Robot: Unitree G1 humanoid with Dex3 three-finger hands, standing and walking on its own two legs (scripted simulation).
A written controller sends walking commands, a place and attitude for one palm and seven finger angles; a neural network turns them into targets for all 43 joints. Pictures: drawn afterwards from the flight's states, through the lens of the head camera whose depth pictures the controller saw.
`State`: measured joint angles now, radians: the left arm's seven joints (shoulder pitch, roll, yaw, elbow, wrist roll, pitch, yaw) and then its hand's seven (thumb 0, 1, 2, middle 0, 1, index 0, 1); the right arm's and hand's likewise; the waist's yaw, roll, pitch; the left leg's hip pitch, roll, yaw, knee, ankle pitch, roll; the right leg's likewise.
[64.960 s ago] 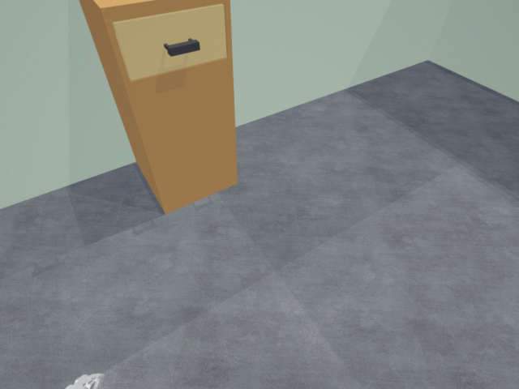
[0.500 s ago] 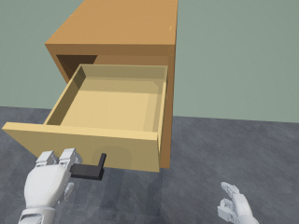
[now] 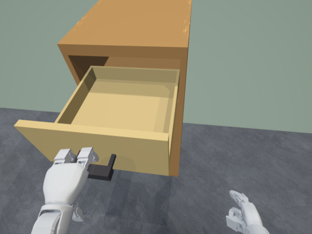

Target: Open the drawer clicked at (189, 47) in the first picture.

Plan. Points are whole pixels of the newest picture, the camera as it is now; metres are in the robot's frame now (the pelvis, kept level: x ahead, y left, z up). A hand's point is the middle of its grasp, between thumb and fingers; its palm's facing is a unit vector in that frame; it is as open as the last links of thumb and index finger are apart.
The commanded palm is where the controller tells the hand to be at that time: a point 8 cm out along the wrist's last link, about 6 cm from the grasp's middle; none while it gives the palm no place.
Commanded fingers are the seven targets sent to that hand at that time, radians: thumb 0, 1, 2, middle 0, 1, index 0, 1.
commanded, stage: lift the hand off the handle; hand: left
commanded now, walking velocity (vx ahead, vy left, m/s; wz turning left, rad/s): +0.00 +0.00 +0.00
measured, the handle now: (93, 163) +0.26 +0.20 +0.05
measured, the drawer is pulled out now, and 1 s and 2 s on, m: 0.30 0.30 0.30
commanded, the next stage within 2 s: draw the hand back to the body in 1.38 s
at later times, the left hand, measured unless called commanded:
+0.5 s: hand (72, 171) +0.22 +0.22 +0.09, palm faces +0.11 -0.07 -0.99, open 13.4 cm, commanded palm +0.19 +0.22 +0.14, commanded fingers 0.00 -0.50 0.30 -0.30 -1.20 -0.30 -1.20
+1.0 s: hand (52, 152) +0.22 +0.24 +0.16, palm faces +0.17 -0.06 -0.98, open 13.6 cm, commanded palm +0.18 +0.23 +0.22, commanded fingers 0.00 -0.50 0.30 -0.30 -1.20 -0.30 -1.20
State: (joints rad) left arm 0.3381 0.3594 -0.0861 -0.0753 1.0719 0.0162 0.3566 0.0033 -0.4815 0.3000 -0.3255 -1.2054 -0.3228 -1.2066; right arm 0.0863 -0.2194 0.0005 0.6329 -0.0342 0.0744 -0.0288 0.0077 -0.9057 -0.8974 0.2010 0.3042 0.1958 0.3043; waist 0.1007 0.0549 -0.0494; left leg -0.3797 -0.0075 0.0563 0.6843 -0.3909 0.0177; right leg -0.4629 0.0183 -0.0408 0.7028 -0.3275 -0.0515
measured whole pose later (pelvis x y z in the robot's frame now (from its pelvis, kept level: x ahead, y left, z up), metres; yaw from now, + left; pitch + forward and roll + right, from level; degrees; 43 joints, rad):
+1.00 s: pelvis +0.00 +0.00 +0.02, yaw +1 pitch -3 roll +0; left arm 0.25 0.51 -0.02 -0.40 0.87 0.14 0.05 0.00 -0.49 0.30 -0.32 -1.20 -0.35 -1.22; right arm 0.03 -0.26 0.05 0.64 0.01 0.14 -0.02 0.01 -0.91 -0.90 0.20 0.30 0.20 0.30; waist 0.12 0.13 0.02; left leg -0.10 -0.01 0.04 0.41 -0.26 0.02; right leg -0.17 0.02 -0.05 0.42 -0.20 -0.05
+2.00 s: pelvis -0.01 +0.00 +0.02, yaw +1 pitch -3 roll +0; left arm 0.32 0.61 0.09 -0.52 0.76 0.07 -0.05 0.00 -0.49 0.30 -0.32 -1.20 -0.32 -1.20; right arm 0.06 -0.29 0.06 0.60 0.02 0.09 -0.02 0.01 -0.91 -0.90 0.20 0.30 0.19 0.30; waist 0.11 0.13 0.02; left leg -0.13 -0.01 0.02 0.44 -0.26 0.01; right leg -0.19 0.03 -0.07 0.44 -0.20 -0.05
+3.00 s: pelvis +0.01 +0.00 +0.03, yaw +2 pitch -4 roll -1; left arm 0.45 0.35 0.35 -0.56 -0.07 -0.12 0.10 0.01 0.77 0.84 -0.22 -0.38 -0.22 -0.38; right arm 0.15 -0.21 0.02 0.64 0.00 -0.12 -0.06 0.01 -0.90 -0.90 0.20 0.30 0.20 0.30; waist 0.08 0.07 0.03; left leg -0.05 0.00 0.01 0.41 -0.29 0.01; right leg -0.10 0.04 -0.07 0.38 -0.21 -0.05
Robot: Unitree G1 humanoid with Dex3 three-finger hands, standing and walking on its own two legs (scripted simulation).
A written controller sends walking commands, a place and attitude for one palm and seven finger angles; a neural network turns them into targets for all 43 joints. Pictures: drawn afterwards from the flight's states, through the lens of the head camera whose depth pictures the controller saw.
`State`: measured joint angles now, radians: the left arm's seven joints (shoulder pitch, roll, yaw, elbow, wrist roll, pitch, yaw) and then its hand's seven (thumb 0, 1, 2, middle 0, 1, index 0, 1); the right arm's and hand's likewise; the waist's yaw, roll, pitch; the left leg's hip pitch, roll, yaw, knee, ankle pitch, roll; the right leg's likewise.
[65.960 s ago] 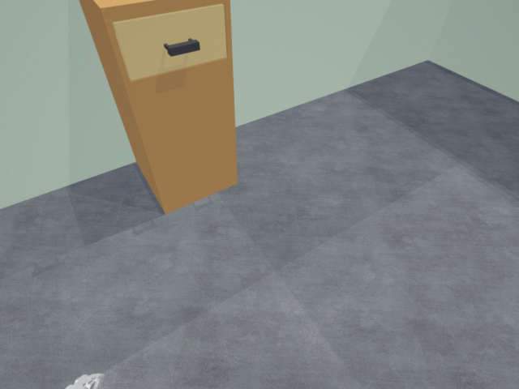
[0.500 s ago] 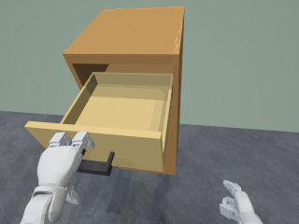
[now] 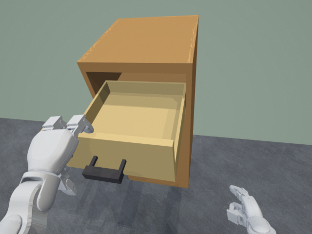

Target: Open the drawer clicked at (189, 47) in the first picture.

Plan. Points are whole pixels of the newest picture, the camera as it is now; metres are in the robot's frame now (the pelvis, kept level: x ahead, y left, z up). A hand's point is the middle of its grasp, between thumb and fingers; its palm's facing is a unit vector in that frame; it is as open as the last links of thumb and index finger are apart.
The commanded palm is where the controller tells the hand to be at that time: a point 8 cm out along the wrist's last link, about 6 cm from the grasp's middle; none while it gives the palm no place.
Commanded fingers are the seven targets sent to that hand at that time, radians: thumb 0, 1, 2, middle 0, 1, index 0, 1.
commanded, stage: lift the hand off the handle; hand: left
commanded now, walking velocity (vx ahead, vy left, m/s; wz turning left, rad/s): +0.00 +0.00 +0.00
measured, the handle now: (106, 167) +0.27 +0.20 +0.02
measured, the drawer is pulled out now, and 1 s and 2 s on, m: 0.30 0.30 0.30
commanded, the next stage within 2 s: draw the hand back to the body in 0.38 s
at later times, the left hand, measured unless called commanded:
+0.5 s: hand (70, 146) +0.23 +0.22 +0.17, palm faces +0.13 -0.08 -0.99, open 13.9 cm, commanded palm +0.18 +0.22 +0.23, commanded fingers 0.00 -0.50 0.30 -0.30 -1.20 -0.30 -1.20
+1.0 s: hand (62, 158) +0.20 +0.23 +0.16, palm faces +0.13 -0.05 -0.99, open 13.8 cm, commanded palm +0.16 +0.24 +0.22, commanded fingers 0.00 -0.50 0.30 -0.30 -1.20 -0.30 -1.20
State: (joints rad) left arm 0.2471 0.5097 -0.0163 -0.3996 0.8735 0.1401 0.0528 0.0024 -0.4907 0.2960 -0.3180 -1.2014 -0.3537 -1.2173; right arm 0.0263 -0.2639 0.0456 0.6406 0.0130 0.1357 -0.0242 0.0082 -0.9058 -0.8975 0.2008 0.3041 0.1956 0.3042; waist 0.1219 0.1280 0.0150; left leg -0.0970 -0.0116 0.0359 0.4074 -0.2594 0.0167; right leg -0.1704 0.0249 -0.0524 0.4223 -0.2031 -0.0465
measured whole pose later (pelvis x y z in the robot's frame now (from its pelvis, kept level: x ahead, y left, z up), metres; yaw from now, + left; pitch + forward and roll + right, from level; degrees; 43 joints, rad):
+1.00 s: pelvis -0.01 +0.00 +0.00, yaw +1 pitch -3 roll +0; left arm 0.32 0.61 0.09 -0.52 0.76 0.07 -0.05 0.00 -0.49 0.30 -0.32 -1.20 -0.32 -1.20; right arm 0.06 -0.29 0.06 0.60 0.02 0.09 -0.02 0.01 -0.91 -0.90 0.20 0.30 0.19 0.30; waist 0.11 0.13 0.02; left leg -0.13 -0.01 0.02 0.44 -0.26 0.01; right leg -0.19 0.03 -0.07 0.44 -0.20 -0.05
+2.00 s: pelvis +0.01 +0.00 +0.00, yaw +1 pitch -4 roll -1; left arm 0.45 0.35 0.35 -0.56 -0.07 -0.12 0.10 0.01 0.77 0.84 -0.22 -0.38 -0.22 -0.38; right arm 0.15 -0.21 0.02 0.64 0.00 -0.12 -0.06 0.01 -0.90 -0.90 0.20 0.30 0.20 0.30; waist 0.08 0.07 0.03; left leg -0.05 0.00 0.01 0.41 -0.29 0.01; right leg -0.10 0.04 -0.07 0.38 -0.21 -0.05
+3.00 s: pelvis -0.10 -0.01 -0.01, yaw +0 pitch +1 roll -2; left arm 0.49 0.38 0.42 -0.66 -0.04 -0.21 0.16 0.02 0.89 0.89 -0.21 -0.30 -0.21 -0.30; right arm 0.20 -0.17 0.03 0.63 -0.01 -0.16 -0.06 0.01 -0.90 -0.90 0.21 0.30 0.20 0.31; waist 0.00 0.03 0.00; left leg -0.45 0.03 -0.01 0.68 -0.30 0.00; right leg -0.23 0.06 -0.03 0.52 -0.31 -0.04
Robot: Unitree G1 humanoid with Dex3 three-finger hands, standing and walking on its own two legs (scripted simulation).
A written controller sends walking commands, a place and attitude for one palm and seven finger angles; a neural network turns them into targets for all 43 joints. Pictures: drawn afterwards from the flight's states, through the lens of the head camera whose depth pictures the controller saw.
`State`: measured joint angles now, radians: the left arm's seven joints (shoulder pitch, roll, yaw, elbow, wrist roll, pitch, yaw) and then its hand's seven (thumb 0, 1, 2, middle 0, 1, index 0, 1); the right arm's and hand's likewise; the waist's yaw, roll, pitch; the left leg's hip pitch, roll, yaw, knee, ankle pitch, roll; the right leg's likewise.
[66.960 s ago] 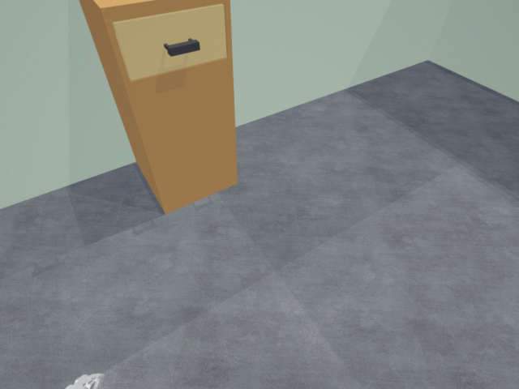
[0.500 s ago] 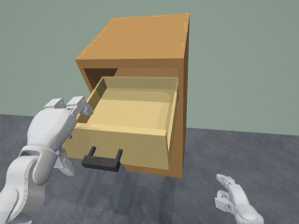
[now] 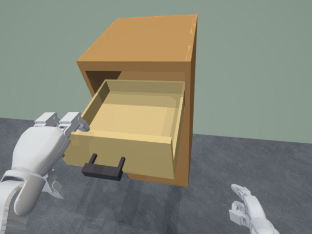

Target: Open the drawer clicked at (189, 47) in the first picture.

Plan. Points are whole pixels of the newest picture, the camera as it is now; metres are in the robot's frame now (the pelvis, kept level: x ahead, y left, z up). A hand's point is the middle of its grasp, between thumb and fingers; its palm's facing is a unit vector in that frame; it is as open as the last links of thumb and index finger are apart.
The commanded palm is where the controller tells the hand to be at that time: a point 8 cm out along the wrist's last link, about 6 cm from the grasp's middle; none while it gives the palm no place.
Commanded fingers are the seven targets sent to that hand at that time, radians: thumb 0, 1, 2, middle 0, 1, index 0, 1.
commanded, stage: draw the hand back to the body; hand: left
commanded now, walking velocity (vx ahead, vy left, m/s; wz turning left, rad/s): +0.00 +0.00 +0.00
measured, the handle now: (105, 165) +0.28 +0.20 +0.03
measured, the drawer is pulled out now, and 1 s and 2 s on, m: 0.30 0.30 0.30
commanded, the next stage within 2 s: step back with the hand held close in 1.08 s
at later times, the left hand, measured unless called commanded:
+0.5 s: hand (54, 135) +0.22 +0.22 +0.22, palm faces +0.42 -0.82 -0.39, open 12.0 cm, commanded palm +0.17 +0.27 +0.22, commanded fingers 0.00 0.27 0.63 -0.25 -0.70 -0.25 -0.70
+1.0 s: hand (42, 146) +0.20 +0.24 +0.21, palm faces +0.45 -0.80 -0.39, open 7.9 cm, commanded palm +0.15 +0.29 +0.22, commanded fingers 0.00 0.90 0.90 -0.20 -0.30 -0.20 -0.30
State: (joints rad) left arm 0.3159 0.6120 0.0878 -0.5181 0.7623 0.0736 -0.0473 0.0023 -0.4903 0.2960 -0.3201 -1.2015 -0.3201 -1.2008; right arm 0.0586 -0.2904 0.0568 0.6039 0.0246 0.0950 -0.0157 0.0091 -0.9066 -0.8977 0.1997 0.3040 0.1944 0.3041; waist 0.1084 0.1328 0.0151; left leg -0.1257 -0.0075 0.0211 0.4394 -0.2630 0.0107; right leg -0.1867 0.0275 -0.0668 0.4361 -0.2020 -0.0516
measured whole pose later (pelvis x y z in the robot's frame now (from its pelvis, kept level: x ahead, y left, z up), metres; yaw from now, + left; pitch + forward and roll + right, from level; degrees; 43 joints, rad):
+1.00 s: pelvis +0.02 +0.00 +0.00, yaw +0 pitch -4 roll -1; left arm 0.45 0.35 0.35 -0.56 -0.07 -0.12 0.10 0.01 0.77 0.84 -0.22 -0.38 -0.22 -0.38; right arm 0.15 -0.21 0.02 0.64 0.00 -0.12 -0.06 0.01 -0.90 -0.90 0.20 0.30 0.20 0.30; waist 0.08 0.07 0.03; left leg -0.05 0.00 0.01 0.41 -0.29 0.01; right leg -0.10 0.04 -0.07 0.38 -0.21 -0.05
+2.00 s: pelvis -0.10 +0.00 -0.01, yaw +0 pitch +1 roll -2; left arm 0.49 0.38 0.42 -0.66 -0.04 -0.21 0.16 0.02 0.89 0.89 -0.21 -0.30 -0.21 -0.30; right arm 0.20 -0.17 0.03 0.63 -0.01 -0.16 -0.06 0.01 -0.90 -0.90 0.21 0.30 0.20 0.31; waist 0.00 0.03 0.00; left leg -0.45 0.03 -0.01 0.68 -0.30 0.00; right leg -0.23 0.06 -0.03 0.52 -0.31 -0.04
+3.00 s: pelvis -0.31 -0.06 -0.01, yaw +2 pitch -1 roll +1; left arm 0.49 0.40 0.44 -0.58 -0.02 -0.24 0.12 0.01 0.89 0.89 -0.21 -0.30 -0.21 -0.30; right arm 0.24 -0.22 -0.03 0.70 0.01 -0.08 -0.05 0.01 -0.90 -0.90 0.20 0.30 0.20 0.30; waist -0.01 0.01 -0.01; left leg -0.47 0.02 0.00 1.04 -0.34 0.01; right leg -0.30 0.02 -0.11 0.56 -0.24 -0.08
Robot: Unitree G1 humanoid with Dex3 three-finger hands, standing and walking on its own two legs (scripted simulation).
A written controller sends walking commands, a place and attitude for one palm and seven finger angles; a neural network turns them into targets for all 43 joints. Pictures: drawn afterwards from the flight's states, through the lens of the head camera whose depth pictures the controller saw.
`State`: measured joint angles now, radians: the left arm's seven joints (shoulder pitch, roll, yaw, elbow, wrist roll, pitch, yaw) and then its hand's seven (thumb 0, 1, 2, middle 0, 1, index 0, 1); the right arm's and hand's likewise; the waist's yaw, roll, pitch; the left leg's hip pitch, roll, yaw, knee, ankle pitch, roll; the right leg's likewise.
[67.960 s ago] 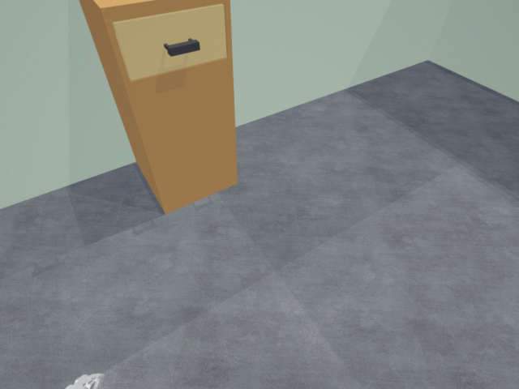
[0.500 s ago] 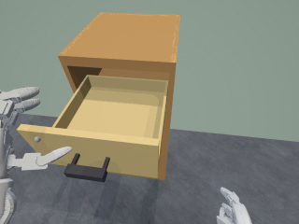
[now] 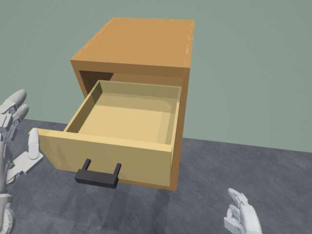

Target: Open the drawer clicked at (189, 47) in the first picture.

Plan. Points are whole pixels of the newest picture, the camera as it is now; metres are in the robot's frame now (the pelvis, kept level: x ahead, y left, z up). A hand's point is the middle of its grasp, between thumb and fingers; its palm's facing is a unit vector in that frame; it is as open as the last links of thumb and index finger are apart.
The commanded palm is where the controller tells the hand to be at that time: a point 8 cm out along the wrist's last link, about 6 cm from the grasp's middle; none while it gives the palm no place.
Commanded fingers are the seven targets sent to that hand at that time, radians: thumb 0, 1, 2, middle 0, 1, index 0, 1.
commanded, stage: draw the hand back to the body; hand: left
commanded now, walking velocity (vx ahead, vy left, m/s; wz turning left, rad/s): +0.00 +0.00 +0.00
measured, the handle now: (100, 171) +0.26 +0.19 +0.02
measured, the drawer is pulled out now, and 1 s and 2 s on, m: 0.30 0.30 0.30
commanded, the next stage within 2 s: step back with the hand held close in 0.08 s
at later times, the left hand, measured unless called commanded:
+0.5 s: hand (42, 160) +0.18 +0.23 +0.20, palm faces +0.33 -0.78 -0.53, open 7.4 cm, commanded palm +0.11 +0.29 +0.21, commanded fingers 0.00 0.90 0.90 -0.20 -0.30 -0.20 -0.30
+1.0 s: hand (8, 213) +0.09 +0.22 +0.21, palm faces +0.43 -0.80 -0.41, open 7.4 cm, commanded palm +0.01 +0.27 +0.21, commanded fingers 0.00 0.90 0.90 -0.20 -0.30 -0.20 -0.30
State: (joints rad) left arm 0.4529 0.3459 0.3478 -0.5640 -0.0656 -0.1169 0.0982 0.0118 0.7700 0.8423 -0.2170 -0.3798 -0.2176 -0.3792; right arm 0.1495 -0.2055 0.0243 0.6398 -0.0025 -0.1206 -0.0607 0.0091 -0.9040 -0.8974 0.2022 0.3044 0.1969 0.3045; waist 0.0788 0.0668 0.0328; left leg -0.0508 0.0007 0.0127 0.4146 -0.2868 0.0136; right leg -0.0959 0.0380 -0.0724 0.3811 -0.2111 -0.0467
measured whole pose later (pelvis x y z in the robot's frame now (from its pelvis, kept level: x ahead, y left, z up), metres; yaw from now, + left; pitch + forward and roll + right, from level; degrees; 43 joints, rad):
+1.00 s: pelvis -0.12 -0.01 -0.01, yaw -1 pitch +1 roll -2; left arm 0.49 0.38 0.42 -0.66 -0.04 -0.21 0.16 0.02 0.89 0.89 -0.21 -0.30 -0.21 -0.30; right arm 0.20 -0.17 0.03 0.63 -0.01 -0.16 -0.06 0.01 -0.90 -0.90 0.21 0.30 0.20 0.31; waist 0.00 0.03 0.00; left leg -0.45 0.03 -0.01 0.68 -0.30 0.00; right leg -0.23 0.06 -0.03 0.52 -0.31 -0.04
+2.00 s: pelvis -0.34 -0.07 -0.01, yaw +2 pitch -1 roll +1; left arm 0.49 0.40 0.44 -0.58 -0.02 -0.24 0.12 0.01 0.89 0.89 -0.21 -0.30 -0.21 -0.30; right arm 0.24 -0.22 -0.03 0.70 0.01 -0.08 -0.05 0.01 -0.90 -0.90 0.20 0.30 0.20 0.30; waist -0.01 0.01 -0.01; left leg -0.47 0.02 0.00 1.04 -0.34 0.01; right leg -0.30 0.02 -0.11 0.56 -0.24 -0.08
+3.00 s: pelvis -0.34 -0.03 +0.00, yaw +2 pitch -2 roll +0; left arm 0.33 0.21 0.00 1.14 0.02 0.02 0.03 0.01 0.92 0.89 -0.20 -0.30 -0.20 -0.30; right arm 0.30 -0.15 0.00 1.09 -0.01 0.02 -0.02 0.00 -0.91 -0.90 0.20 0.30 0.19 0.30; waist 0.00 0.03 0.08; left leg -0.18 -0.01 0.07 0.40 -0.19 0.04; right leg -0.20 0.00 -0.07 0.38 -0.15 -0.02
